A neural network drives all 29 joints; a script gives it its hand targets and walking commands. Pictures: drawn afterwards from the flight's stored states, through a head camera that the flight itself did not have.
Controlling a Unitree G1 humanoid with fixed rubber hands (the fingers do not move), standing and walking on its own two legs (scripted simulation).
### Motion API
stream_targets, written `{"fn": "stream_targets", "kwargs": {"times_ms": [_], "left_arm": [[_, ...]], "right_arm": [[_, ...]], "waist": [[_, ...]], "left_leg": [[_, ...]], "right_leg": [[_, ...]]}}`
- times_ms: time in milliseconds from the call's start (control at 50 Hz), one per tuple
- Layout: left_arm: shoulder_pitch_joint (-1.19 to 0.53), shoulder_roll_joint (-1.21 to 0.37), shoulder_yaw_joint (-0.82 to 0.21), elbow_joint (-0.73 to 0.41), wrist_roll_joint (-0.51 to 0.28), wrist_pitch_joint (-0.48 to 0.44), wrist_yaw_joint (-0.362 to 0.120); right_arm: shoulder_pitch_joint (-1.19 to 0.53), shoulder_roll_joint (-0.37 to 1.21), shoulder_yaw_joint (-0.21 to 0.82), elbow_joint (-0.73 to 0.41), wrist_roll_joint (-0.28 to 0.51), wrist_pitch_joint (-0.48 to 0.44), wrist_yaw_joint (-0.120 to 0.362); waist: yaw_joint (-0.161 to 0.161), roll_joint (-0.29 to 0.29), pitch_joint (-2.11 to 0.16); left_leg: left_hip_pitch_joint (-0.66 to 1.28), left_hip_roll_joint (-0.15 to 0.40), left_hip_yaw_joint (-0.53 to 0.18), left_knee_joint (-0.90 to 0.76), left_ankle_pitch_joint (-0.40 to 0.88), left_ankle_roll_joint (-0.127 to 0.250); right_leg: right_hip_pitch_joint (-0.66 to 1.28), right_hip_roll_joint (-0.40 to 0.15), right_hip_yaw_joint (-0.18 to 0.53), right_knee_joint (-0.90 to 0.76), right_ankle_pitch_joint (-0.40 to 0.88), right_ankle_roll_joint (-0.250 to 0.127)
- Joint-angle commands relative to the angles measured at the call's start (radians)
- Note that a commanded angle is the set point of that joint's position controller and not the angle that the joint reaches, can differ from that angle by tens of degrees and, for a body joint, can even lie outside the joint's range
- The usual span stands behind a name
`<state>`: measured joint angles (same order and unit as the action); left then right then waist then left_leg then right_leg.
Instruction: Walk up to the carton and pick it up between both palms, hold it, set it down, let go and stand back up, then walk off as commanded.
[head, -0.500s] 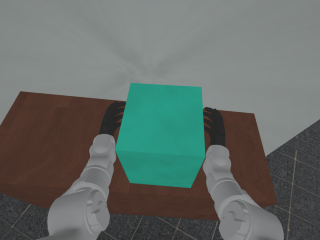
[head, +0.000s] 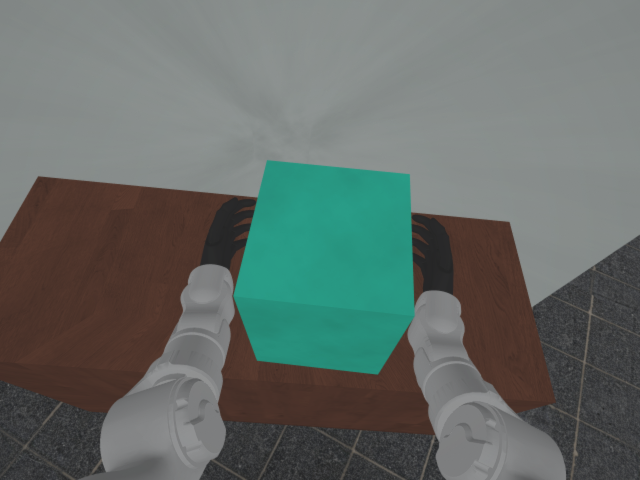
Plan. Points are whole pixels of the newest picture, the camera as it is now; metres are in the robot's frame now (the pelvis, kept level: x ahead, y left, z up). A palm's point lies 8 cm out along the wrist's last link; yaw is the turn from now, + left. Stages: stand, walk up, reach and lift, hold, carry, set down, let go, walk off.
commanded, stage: set down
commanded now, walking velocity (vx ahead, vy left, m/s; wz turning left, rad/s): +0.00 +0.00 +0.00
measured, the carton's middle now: (326, 275) +0.41 -0.02 -0.07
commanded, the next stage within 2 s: none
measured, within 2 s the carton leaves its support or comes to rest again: rests again in 0.96 s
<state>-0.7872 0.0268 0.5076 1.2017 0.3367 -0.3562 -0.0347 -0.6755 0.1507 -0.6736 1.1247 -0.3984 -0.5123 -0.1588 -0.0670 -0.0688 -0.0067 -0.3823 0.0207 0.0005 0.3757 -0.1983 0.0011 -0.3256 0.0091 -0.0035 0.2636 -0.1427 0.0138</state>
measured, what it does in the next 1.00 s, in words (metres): stands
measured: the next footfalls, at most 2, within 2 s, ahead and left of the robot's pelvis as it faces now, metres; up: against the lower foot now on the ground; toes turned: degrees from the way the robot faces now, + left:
none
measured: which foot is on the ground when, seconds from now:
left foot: down 0.00-1.00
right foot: down 0.00-1.00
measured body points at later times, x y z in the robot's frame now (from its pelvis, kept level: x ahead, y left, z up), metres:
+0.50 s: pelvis +0.00 +0.00 +0.00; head +0.10 +0.04 +0.43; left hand +0.43 +0.12 -0.01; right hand +0.37 -0.17 -0.01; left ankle -0.02 +0.11 -0.75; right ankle -0.02 -0.13 -0.75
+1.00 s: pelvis -0.01 +0.00 -0.01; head +0.11 +0.04 +0.42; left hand +0.42 +0.14 -0.05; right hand +0.38 -0.16 -0.03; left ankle -0.02 +0.11 -0.75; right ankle -0.02 -0.13 -0.75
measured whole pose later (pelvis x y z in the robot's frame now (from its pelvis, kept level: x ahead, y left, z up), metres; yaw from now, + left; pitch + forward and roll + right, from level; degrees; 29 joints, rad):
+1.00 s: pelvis -0.01 +0.00 -0.01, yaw -1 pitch +20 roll -2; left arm -0.84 0.13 0.29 1.35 0.24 -0.40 0.07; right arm -0.76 0.06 -0.55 1.31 -0.29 -0.49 -0.19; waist -0.07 -0.07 -0.09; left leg -0.64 0.04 0.00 0.54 -0.24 0.00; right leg -0.59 0.02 0.00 0.43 -0.19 0.01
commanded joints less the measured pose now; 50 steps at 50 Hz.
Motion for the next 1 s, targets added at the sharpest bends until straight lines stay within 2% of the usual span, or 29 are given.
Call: {"fn": "stream_targets", "kwargs": {"times_ms": [0, 20, 40, 180, 240, 500, 600, 660, 720, 780, 800, 820, 860, 900, 960, 980], "left_arm": [[-0.512, -0.438, -0.112, -0.035, 0.193, -0.021, -0.088], [-0.509, -0.438, -0.111, -0.034, 0.194, -0.018, -0.088], [-0.509, -0.438, -0.12, -0.04, 0.191, -0.018, -0.087], [-0.512, -0.428, -0.099, -0.035, 0.205, -0.017, -0.087], [-0.498, -0.416, -0.076, -0.019, 0.214, -0.012, -0.092], [-0.476, -0.407, -0.051, -0.037, 0.225, -0.012, -0.084], [-0.476, -0.323, -0.024, -0.036, 0.218, -0.004, -0.065], [-0.451, -0.213, -0.015, -0.044, 0.196, -0.003, -0.035], [-0.411, 0.021, -0.046, -0.047, 0.107, -0.01, 0.027], [-0.453, 0.135, -0.142, -0.053, -0.028, -0.012, 0.078], [-0.492, 0.138, -0.175, -0.04, -0.074, -0.024, 0.088], [-0.512, 0.152, -0.206, -0.025, -0.12, -0.041, 0.097], [-0.55, 0.198, -0.254, 0.003, -0.207, -0.08, 0.112], [-0.575, 0.228, -0.29, 0.013, -0.268, -0.122, 0.119], [-0.598, 0.239, -0.336, 0.018, -0.308, -0.161, 0.119], [-0.614, 0.233, -0.351, 0.05, -0.317, -0.162, 0.116]], "right_arm": [[-0.399, 0.551, 0.169, 0.074, -0.247, 0.037, 0.142], [-0.405, 0.548, 0.17, 0.069, -0.247, 0.038, 0.145], [-0.401, 0.543, 0.164, 0.065, -0.251, 0.037, 0.144], [-0.396, 0.549, 0.158, 0.057, -0.254, 0.044, 0.153], [-0.39, 0.548, 0.167, 0.044, -0.249, 0.044, 0.153], [-0.38, 0.526, 0.135, 0.02, -0.263, 0.05, 0.156], [-0.37, 0.444, 0.099, 0.038, -0.258, 0.062, 0.142], [-0.343, 0.331, 0.082, 0.046, -0.233, 0.063, 0.12], [-0.3, 0.066, 0.097, 0.083, -0.137, 0.052, 0.074], [-0.344, -0.067, 0.164, 0.124, 0.014, 0.039, 0.026], [-0.382, -0.048, 0.204, 0.136, 0.072, 0.038, 0.02], [-0.406, -0.067, 0.23, 0.129, 0.112, 0.024, 0.015], [-0.432, -0.095, 0.281, 0.117, 0.183, 0.001, 0.007], [-0.439, -0.125, 0.313, 0.113, 0.232, -0.024, -0.002], [-0.417, -0.165, 0.355, 0.171, 0.299, -0.048, -0.01], [-0.43, -0.188, 0.366, 0.202, 0.318, -0.05, -0.011]], "waist": [[-0.022, 0.121, -0.459], [-0.017, 0.124, -0.459], [-0.027, 0.12, -0.469], [-0.014, 0.113, -0.464], [-0.009, 0.101, -0.468], [-0.011, 0.094, -0.447], [-0.01, 0.097, -0.415], [-0.007, 0.108, -0.416], [0.0, 0.131, -0.453], [-0.001, 0.148, -0.529], [0.003, 0.156, -0.562], [-0.009, 0.149, -0.629], [-0.016, 0.137, -0.752], [-0.037, 0.138, -0.896], [-0.052, 0.207, -1.013], [-0.061, 0.218, -1.004]], "left_leg": [[0.027, 0.004, 0.07, 0.031, 0.238, -0.022], [0.033, 0.005, 0.069, 0.032, 0.238, -0.02], [0.043, 0.005, 0.071, 0.039, 0.25, -0.022], [0.022, 0.002, 0.07, 0.039, 0.211, -0.011], [0.003, -0.002, 0.071, 0.038, 0.201, -0.004], [-0.016, -0.006, 0.066, 0.054, 0.165, 0.007], [-0.017, -0.008, 0.072, 0.06, 0.145, 0.007], [-0.011, -0.009, 0.079, 0.067, 0.139, 0.004], [-0.002, -0.001, 0.093, 0.081, 0.177, -0.017], [-0.013, 0.006, 0.098, 0.112, 0.207, -0.037], [-0.043, 0.001, 0.094, 0.136, 0.216, -0.034], [-0.056, 0.0, 0.086, 0.166, 0.233, -0.041], [-0.114, -0.004, 0.073, 0.211, 0.269, -0.049], [-0.161, -0.016, 0.068, 0.249, 0.327, -0.059], [-0.131, -0.024, 0.062, 0.308, 0.429, -0.082], [-0.133, -0.023, 0.055, 0.323, 0.448, -0.089]], "right_leg": [[0.099, 0.007, -0.101, 0.091, 0.25, 0.002], [0.089, 0.009, -0.098, 0.09, 0.24, 0.001], [0.077, 0.012, -0.103, 0.088, 0.241, -0.001], [0.067, 0.011, -0.096, 0.096, 0.203, 0.002], [0.088, 0.008, -0.093, 0.106, 0.23, 0.009], [0.042, 0.011, -0.092, 0.123, 0.185, 0.013], [0.007, 0.011, -0.095, 0.126, 0.149, 0.015], [-0.014, 0.015, -0.095, 0.131, 0.129, 0.014], [-0.03, 0.021, -0.085, 0.145, 0.172, 0.009], [-0.058, 0.037, -0.066, 0.156, 0.207, 0.002], [-0.075, 0.041, -0.051, 0.17, 0.225, 0.001], [-0.076, 0.042, -0.047, 0.192, 0.258, 0.0], [-0.044, 0.034, -0.032, 0.239, 0.358, -0.005], [0.021, 0.019, -0.013, 0.296, 0.497, -0.005], [0.014, 0.017, -0.013, 0.344, 0.58, -0.004], [-0.016, 0.02, -0.016, 0.346, 0.568, -0.003]]}}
